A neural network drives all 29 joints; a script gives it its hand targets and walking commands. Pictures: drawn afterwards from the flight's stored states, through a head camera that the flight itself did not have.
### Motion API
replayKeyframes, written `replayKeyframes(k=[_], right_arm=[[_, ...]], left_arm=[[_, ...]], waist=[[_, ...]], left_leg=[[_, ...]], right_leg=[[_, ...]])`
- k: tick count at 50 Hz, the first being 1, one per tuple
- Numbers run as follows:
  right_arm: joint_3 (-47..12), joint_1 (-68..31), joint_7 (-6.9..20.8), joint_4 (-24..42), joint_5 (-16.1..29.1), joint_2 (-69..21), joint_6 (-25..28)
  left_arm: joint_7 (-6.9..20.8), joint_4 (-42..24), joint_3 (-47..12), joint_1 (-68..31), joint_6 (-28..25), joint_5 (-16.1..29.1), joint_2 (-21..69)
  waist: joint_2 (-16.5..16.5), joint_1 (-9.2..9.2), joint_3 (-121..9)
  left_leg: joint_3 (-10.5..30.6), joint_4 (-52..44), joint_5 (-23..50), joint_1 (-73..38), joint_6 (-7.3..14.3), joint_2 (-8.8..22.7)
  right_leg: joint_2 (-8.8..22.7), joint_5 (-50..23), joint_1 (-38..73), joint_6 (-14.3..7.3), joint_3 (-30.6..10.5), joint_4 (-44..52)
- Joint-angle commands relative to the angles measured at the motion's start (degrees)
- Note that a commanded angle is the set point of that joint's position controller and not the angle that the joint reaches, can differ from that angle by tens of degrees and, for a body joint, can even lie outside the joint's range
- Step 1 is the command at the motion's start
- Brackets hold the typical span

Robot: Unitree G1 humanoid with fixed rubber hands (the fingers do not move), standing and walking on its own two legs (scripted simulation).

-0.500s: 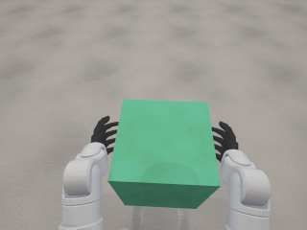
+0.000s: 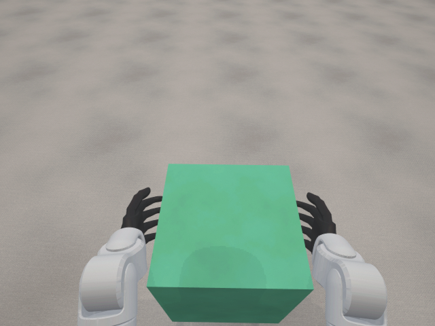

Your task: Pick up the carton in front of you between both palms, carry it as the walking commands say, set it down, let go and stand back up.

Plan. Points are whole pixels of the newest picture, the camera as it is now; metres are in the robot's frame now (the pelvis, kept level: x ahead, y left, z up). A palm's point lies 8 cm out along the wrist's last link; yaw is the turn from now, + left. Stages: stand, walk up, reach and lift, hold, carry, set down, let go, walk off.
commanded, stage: carry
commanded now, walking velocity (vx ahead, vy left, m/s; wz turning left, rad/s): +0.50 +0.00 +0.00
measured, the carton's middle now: (226, 248) +0.25 +0.00 +0.02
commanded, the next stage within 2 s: none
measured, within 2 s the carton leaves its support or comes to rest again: neither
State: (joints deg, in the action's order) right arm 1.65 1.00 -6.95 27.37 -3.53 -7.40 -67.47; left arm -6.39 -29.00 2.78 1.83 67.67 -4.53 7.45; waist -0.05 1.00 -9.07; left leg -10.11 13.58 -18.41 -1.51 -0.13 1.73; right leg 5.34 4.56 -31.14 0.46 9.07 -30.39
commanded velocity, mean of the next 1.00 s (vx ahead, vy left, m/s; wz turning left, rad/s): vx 0.29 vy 0.00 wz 0.00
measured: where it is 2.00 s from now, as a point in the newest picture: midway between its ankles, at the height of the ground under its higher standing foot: (217, 264)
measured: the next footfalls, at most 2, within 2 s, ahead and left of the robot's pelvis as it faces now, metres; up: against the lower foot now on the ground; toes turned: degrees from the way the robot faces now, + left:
right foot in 0.06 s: +0.21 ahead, -0.12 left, +0.00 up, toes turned -10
left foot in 0.54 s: +0.55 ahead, +0.11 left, +0.00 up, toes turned +10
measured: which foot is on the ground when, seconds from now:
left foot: down 0.00-0.06, up 0.08-0.52, down 0.54-1.00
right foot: up 0.00-0.04, down 0.06-0.56, up 0.58-0.92, down 0.94-1.00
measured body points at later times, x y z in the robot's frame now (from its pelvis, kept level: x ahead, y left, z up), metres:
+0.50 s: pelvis +0.31 -0.01 +0.00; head +0.29 -0.01 +0.45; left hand +0.56 +0.15 +0.09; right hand +0.57 -0.16 +0.09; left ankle +0.44 +0.11 -0.72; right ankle +0.17 -0.11 -0.74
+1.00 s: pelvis +0.58 +0.00 -0.01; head +0.57 -0.01 +0.44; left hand +0.84 +0.15 +0.10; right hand +0.84 -0.15 +0.09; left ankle +0.47 +0.10 -0.74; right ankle +0.66 -0.09 -0.74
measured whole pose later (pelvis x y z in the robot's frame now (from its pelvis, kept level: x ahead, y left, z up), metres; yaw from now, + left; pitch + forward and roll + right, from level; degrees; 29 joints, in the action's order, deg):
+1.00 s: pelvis +0.58 +0.00 -0.01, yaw +1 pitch +2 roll -1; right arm 3.8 -3.1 -6.6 30.4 -3.9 -7.2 -69.7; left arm -6.6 -29.8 2.7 -3.4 69.2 -4.4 7.3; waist -2.6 -0.4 -4.6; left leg -9.0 31.0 -24.3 7.0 -1.5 5.0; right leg 1.1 6.2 -21.8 -3.7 12.4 -25.6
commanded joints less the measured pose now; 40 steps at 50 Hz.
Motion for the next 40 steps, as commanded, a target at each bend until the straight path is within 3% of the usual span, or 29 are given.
replayKeyframes(k=[1, 2, 3, 4, 5, 6, 7, 8, 9, 11, 15, 20, 24, 25, 27, 28, 29, 30, 32, 33, 35, 40], right_arm=[[-36.2, -25.0, 9.9, 5.3, 18.1, -42.7, -0.9], [-36.1, -25.8, 9.5, 5.4, 18.1, -41.6, -1.5], [-36.0, -25.6, 9.1, 5.3, 18.0, -40.5, -2.1], [-35.9, -26.7, 8.8, 6.0, 18.1, -39.1, -2.9], [-36.3, -28.2, 8.6, 7.1, 18.2, -39.4, -3.5], [-36.9, -29.2, 8.7, 6.2, 18.9, -40.5, -3.8], [-37.1, -29.2, 9.0, 5.3, 19.0, -43.1, -3.6], [-37.4, -28.7, 9.4, 4.6, 19.0, -45.7, -3.3], [-37.6, -28.6, 9.8, 4.0, 19.1, -48.0, -2.9], [-37.7, -28.1, 10.1, 3.7, 18.6, -51.2, -1.9], [-37.7, -27.5, 9.5, 5.2, 17.4, -52.0, -1.0], [-37.0, -25.6, 8.9, 4.7, 16.9, -47.8, -2.2], [-36.5, -25.9, 9.5, 3.4, 17.3, -46.1, -3.1], [-36.3, -26.3, 9.7, 3.3, 17.6, -46.1, -3.1], [-35.6, -25.1, 10.1, 2.0, 17.8, -46.4, -3.0], [-35.1, -24.1, 10.2, 1.3, 17.5, -46.2, -2.9], [-34.9, -24.6, 10.5, 0.5, 17.4, -46.3, -2.2], [-35.1, -24.2, 10.7, 0.7, 18.3, -48.5, -1.8], [-36.5, -26.8, 11.3, 2.9, 19.7, -52.3, -0.6], [-37.5, -28.0, 11.6, 3.8, 20.3, -54.0, 0.1], [-38.7, -28.0, 12.0, 5.1, 20.9, -55.2, 1.2], [-38.7, -24.0, 12.5, 7.2, 20.8, -51.9, 1.7]], left_arm=[[8.9, -3.8, -38.1, -25.6, 1.1, 19.0, 43.4], [8.7, -3.1, -37.3, -25.0, 1.6, 19.0, 42.2], [8.6, -2.2, -36.4, -24.6, 2.1, 18.9, 41.2], [8.4, -1.3, -35.4, -24.0, 2.4, 18.5, 40.4], [8.3, -0.3, -34.7, -25.1, 2.5, 18.5, 40.0], [8.5, -0.3, -34.5, -24.7, 2.7, 19.1, 41.5], [8.8, -0.8, -35.0, -25.5, 2.7, 19.5, 43.6], [9.3, -0.8, -35.8, -26.3, 2.5, 19.9, 46.1], [9.8, -1.4, -36.7, -27.6, 2.1, 20.3, 48.3], [10.6, -2.4, -38.2, -29.1, 1.5, 21.3, 51.3], [11.4, -4.6, -39.1, -29.4, 1.1, 22.6, 50.8], [10.8, -2.8, -37.5, -25.9, 2.1, 20.8, 46.3], [10.2, -0.7, -36.5, -24.9, 2.7, 18.9, 45.1], [10.1, -0.9, -36.7, -25.5, 2.8, 18.8, 45.3], [10.0, -1.2, -37.4, -26.3, 2.9, 19.0, 45.6], [10.0, -1.4, -37.5, -26.9, 3.0, 18.9, 45.1], [10.0, -3.2, -38.7, -28.2, 3.1, 19.6, 45.8], [10.3, -3.1, -39.3, -29.0, 2.8, 20.1, 47.2], [10.9, -2.1, -40.0, -29.0, 1.2, 20.6, 51.7], [11.0, -1.8, -40.2, -28.5, 0.5, 20.5, 53.5], [10.7, -2.0, -40.6, -27.1, -0.9, 19.8, 55.4], [9.4, -4.2, -41.1, -23.4, -2.0, 18.4, 53.9]], waist=[[-8.8, -0.12, -0.4], [-7.0, -1.02, -2.0], [-4.2, -1.62, -5.8], [4.1, -2.94, -9.3], [18.6, -3.01, -12.6], [17.2, -2.57, -11.6], [12.6, -2.37, -11.6], [6.5, -2.21, -12.4], [3.3, -1.96, -11.5], [5.0, -1.72, -10.9], [7.2, -1.76, -7.5], [7.8, -2.09, -2.9], [9.1, -2.29, 0.0], [9.1, -2.06, -0.5], [4.7, -0.48, -5.8], [-2.7, 0.84, -8.9], [-18.0, 1.04, -13.5], [-17.4, 0.42, -11.7], [-6.9, 0.27, -12.0], [-3.2, -0.03, -11.7], [-5.4, -0.44, -11.7], [-9.9, -0.67, -10.0]], left_leg=[[3.6, 1.2, 25.1, 0.7, 5.3, 12.3], [0.6, 8.2, 29.5, 2.7, 4.3, 10.5], [-2.0, 18.4, 30.9, 8.1, 2.5, 8.2], [-3.3, 32.7, 20.6, 18.5, -0.4, 4.6], [-0.6, 48.7, 0.2, 35.1, -2.2, -2.1], [6.7, 57.3, -9.6, 40.3, -0.8, -1.3], [9.0, 60.6, -8.5, 41.7, 0.7, 1.6], [9.8, 59.0, -5.2, 41.2, 1.3, 3.8], [10.1, 54.7, -1.7, 39.7, 1.4, 5.4], [8.4, 46.9, 2.2, 35.7, 0.9, 5.3], [5.1, 33.2, 6.9, 36.1, -0.7, 4.8], [0.9, 20.0, 13.8, 35.0, -0.5, 3.1], [-1.1, 14.6, 15.0, 31.6, 0.8, 2.5], [-2.4, 13.4, 13.7, 28.1, 1.3, 1.7], [-6.0, 11.6, 9.9, 9.4, 1.9, -1.6], [7.9, 7.2, 3.1, -0.9, 3.6, 7.2], [33.9, 1.5, -0.1, -13.0, 12.0, 21.2], [38.6, -0.8, 11.3, -13.2, 13.6, 22.8], [25.2, 3.6, 33.6, -8.5, 12.0, 20.6], [19.9, 3.2, 36.8, -5.1, 9.6, 19.4], [12.6, 1.7, 38.3, -1.6, 6.5, 16.8], [2.3, 3.8, 49.6, -0.8, 6.4, 13.0]], right_leg=[[-2.2, 0.7, 6.0, -1.3, 3.6, 3.4], [-4.5, 2.6, 13.4, -1.6, 6.2, 5.6], [-4.9, 5.3, 25.1, -1.9, 5.7, 5.1], [5.5, 13.8, 34.5, -4.6, -11.4, 10.7], [17.9, 14.3, 45.5, -12.3, -35.2, 16.3], [18.9, 3.3, 44.4, -13.8, -37.5, 17.7], [17.4, -3.8, 42.4, -13.2, -30.8, 15.5], [16.1, -5.3, 39.9, -11.7, -26.0, 14.8], [14.9, -4.7, 36.2, -9.8, -21.8, 16.1], [13.0, -0.2, 31.9, -7.4, -15.6, 19.1], [11.6, 5.5, 30.5, -8.7, -10.4, 23.5], [9.2, -4.4, 32.5, -7.7, -4.4, 21.9], [9.1, -9.3, 34.3, -6.1, -2.7, 18.7], [8.8, -12.2, 34.0, -5.5, -1.8, 15.7], [5.0, -18.0, 27.0, -2.8, 3.7, -0.5], [2.3, -8.0, 17.4, -0.3, 4.5, -14.0], [-4.6, 9.2, 0.7, 2.1, 2.6, -31.6], [-5.2, 23.3, -7.4, 0.7, -4.4, -39.9], [-0.3, 20.8, -7.4, -1.3, -7.9, -42.8], [1.1, 17.4, -5.2, -1.4, -8.4, -37.9], [0.6, 14.4, -0.3, -0.8, -6.2, -28.1], [-3.1, 7.6, 3.9, 0.7, -1.0, -7.9]])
